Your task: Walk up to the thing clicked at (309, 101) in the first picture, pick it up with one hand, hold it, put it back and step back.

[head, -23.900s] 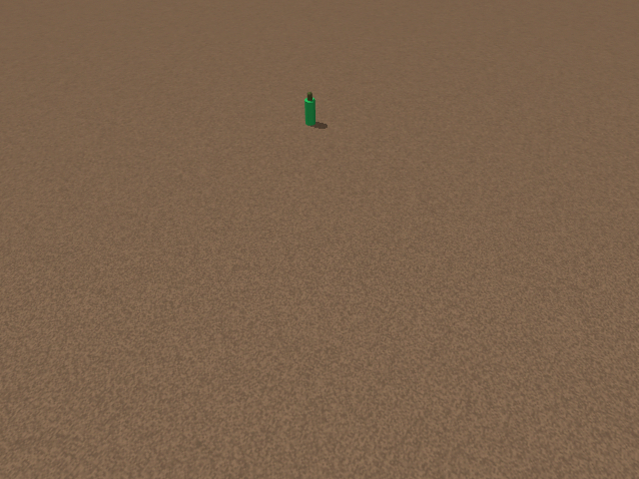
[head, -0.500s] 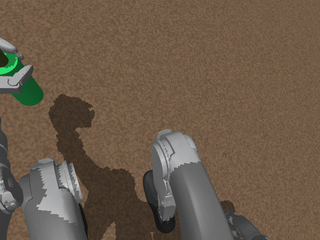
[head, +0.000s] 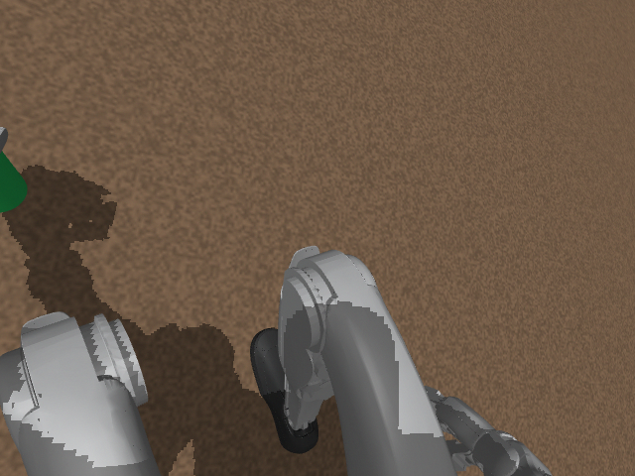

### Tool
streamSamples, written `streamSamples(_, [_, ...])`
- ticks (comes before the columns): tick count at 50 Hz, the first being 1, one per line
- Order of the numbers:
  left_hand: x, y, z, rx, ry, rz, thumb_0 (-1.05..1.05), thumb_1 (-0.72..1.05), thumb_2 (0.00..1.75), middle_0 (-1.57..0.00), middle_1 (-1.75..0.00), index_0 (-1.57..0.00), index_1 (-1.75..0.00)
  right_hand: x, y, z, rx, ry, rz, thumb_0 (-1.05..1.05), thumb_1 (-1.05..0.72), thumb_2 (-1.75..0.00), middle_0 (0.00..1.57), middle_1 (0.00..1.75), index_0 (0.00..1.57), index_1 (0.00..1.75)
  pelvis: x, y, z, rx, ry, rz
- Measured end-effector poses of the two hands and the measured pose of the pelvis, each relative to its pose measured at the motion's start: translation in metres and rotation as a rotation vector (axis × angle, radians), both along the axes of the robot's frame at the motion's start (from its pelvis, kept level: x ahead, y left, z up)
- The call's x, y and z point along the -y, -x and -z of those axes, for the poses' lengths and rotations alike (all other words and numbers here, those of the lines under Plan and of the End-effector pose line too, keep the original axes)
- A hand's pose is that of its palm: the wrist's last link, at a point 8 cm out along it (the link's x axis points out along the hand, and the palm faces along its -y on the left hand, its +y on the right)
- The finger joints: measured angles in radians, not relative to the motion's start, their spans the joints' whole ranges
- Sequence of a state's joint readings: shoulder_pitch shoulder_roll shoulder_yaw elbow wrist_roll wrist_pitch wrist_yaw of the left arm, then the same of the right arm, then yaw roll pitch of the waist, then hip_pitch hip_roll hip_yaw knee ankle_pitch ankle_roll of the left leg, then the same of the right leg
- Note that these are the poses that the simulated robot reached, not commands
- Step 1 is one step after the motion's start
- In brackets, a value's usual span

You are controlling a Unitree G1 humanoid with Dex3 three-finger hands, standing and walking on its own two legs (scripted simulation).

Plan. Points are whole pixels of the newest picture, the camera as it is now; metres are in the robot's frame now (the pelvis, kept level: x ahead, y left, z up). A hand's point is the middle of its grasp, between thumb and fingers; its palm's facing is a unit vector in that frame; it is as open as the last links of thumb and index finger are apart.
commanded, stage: lower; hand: left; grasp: from the side
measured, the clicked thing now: out of the picture +0.51 +0.25 -0.16
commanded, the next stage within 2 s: loosen in 0.68 s
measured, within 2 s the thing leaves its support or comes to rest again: neither
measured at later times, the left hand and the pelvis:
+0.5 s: hand out of the picture +0.52 +0.25 -0.16, palm faces +0.16 -0.99 -0.06, open 6.9 cm; pelvis +0.00 +0.01 +0.00, yaw -3 degrees
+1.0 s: hand out of the picture +0.52 +0.24 -0.16, palm faces +0.16 -0.99 -0.03, open 6.7 cm; pelvis -0.01 +0.01 +0.00, yaw -4 degrees
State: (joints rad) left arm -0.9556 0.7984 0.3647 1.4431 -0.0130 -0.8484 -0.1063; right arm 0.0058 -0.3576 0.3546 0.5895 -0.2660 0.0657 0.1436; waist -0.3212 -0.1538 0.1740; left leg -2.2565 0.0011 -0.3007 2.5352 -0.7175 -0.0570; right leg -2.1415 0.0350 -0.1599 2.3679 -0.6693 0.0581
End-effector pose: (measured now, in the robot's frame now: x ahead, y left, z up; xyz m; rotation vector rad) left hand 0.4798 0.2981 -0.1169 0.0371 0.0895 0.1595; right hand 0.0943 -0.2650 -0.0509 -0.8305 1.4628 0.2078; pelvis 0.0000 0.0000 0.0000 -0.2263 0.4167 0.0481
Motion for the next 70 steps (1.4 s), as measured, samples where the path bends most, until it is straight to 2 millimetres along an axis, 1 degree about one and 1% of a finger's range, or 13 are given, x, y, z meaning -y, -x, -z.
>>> streamSamples(4, [0.003, -0.004, 0.009, -0.002, -0.008, 0.018, 0.02, -0.13, 1.02, -0.84, -1.04, -1.04, -1.15, -0.002, -0.004, -0.004, -0.004, 0.021, -0.039, 0.0, -0.9, -0.9, 0.21, 0.3, 0.2, 0.3, -0.002, 0.001, 0.001, 0.013, 0.015, 0.005])
streamSamples(9, [0.001, -0.008, 0.017, 0.005, 0.0, -0.001, 0.02, -0.13, 1.02, -0.84, -1.04, -1.04, -1.15, -0.007, -0.006, -0.007, -0.017, 0.034, -0.076, 0.0, -0.9, -0.9, 0.21, 0.3, 0.2, 0.3, -0.004, 0.001, 0.001, 0.023, 0.033, 0.011])
streamSamples(18, [0.004, -0.011, 0.029, -0.012, -0.015, 0.011, 0.02, -0.12, 1.01, -0.83, -1.04, -1.03, -1.16, -0.016, -0.001, -0.009, -0.051, 0.041, -0.108, -0.01, -0.89, -0.9, 0.21, 0.3, 0.2, 0.3, -0.007, 0.002, -0.001, 0.034, 0.06, 0.018])
streamSamples(32, [0.003, -0.012, 0.038, -0.005, -0.011, 0.002, 0.01, -0.12, 1.0, -0.83, -1.05, -1.03, -1.16, -0.02, 0.009, -0.018, -0.089, 0.074, -0.131, -0.01, -0.88, -0.89, 0.21, 0.3, 0.2, 0.3, -0.01, 0.004, -0.002, 0.05, 0.087, 0.028])
streamSamples(44, [0.004, -0.007, 0.042, 0.003, 0.0, 0.003, 0.01, -0.11, 0.99, -0.83, -1.04, -1.03, -1.15, -0.019, 0.004, -0.025, -0.084, 0.104, -0.165, -0.01, -0.88, -0.89, 0.21, 0.3, 0.2, 0.3, -0.012, 0.006, -0.004, 0.06, 0.1, 0.03])
streamSamples(47, [0.004, -0.007, 0.041, 0.011, 0.008, -0.003, 0.01, -0.08, 0.95, -0.84, -1.01, -1.03, -1.11, -0.019, 0.001, -0.026, -0.079, 0.106, -0.175, -0.01, -0.89, -0.89, 0.21, 0.3, 0.2, 0.3, -0.011, 0.006, -0.004, 0.061, 0.101, 0.03])
streamSamples(55, [0.005, -0.007, 0.039, 0.016, 0.012, 0.006, 0.0, 0.01, 0.75, -0.85, -0.88, -1.0, -0.94, -0.018, -0.007, -0.026, -0.063, 0.113, -0.189, -0.01, -0.9, -0.89, 0.21, 0.3, 0.2, 0.3, -0.012, 0.006, -0.005, 0.059, 0.102, 0.03])
streamSamples(60, [0.004, -0.009, 0.039, 0.024, 0.02, -0.002, 0.0, -0.02, 0.61, -0.8, -0.76, -0.87, -0.78, -0.02, -0.01, -0.026, -0.057, 0.114, -0.192, -0.01, -0.9, -0.89, 0.21, 0.3, 0.2, 0.3, -0.012, 0.006, -0.006, 0.057, 0.103, 0.03])
streamSamples(70, [0.004, -0.009, 0.041, 0.017, 0.019, 0.003, 0.0, -0.2, 0.41, -0.6, -0.52, -0.61, -0.52, -0.025, -0.009, -0.027, -0.058, 0.114, -0.191, -0.01, -0.9, -0.89, 0.21, 0.3, 0.2, 0.3, -0.014, 0.007, -0.006, 0.057, 0.11, 0.03])
